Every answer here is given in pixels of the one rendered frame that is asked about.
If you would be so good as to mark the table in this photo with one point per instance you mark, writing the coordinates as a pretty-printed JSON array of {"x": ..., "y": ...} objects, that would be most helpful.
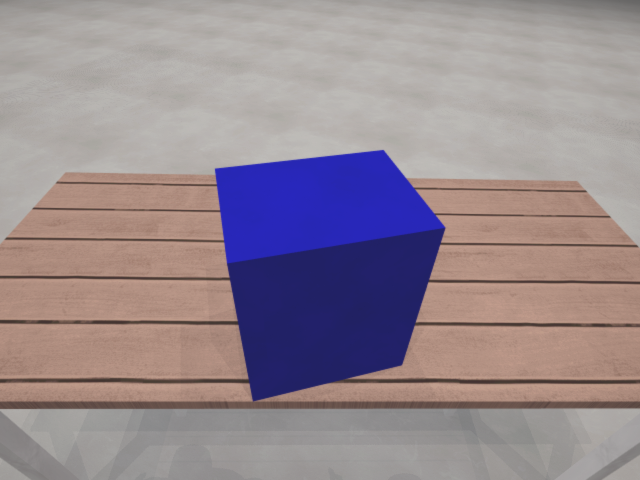
[{"x": 115, "y": 294}]

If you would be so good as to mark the carton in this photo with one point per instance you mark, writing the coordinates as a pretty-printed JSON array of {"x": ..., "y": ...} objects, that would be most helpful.
[{"x": 329, "y": 259}]

